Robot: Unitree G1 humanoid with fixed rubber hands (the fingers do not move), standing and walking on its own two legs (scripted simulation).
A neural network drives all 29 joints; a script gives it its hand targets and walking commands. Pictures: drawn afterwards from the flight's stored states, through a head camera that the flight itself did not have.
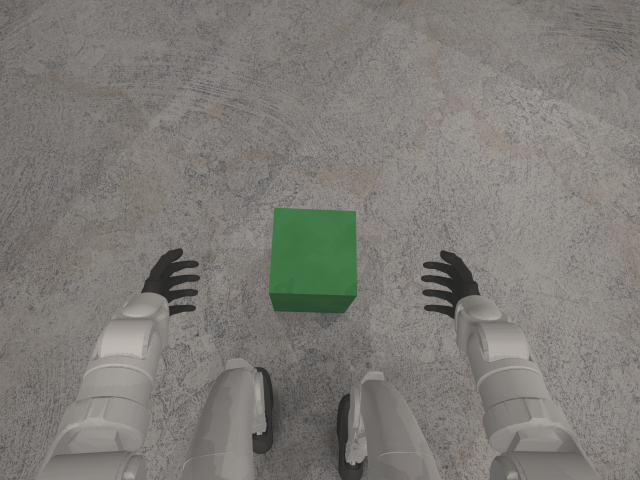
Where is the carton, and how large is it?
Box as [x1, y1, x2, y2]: [269, 208, 356, 312]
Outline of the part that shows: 274,208 269,281 269,295 274,310 344,312 356,296 355,211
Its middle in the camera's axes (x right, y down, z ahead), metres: -0.02 +0.07 +1.02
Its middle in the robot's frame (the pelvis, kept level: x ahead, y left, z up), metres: +0.51 -0.01 -0.56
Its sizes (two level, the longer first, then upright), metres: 0.210 0.200 0.250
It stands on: the floor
